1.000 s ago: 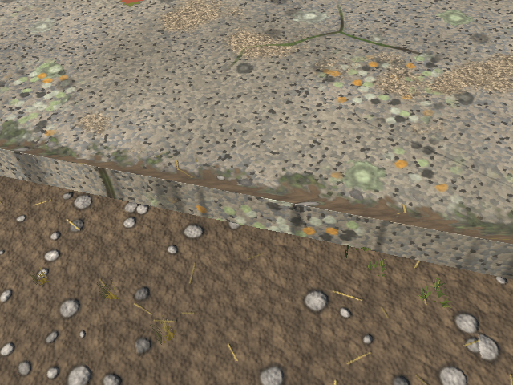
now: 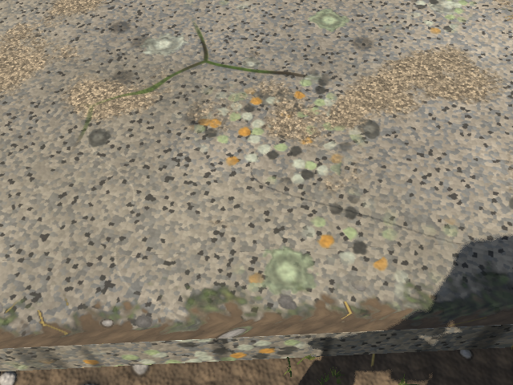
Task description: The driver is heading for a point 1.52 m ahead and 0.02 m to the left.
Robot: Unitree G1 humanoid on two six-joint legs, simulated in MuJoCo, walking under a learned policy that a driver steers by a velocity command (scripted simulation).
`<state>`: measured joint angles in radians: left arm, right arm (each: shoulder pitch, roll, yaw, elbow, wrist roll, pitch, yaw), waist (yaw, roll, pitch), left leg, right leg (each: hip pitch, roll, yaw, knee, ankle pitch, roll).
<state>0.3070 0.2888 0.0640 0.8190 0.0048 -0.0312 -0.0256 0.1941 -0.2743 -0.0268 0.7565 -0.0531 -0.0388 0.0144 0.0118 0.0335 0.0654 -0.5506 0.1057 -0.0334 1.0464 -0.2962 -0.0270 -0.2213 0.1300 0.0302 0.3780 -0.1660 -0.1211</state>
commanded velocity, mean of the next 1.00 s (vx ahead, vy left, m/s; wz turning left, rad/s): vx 0.25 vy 0.00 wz -0.20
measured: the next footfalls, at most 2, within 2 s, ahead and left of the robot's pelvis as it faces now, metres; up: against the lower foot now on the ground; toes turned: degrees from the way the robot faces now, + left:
left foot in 0.28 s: +0.30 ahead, +0.13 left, +0.00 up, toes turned -6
right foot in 0.64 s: +0.33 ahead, -0.06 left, +0.00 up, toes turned -10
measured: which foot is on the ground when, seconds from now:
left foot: up 0.00-0.26, down 0.28-1.00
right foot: down 0.00-0.26, up 0.28-0.62, down 0.64-1.00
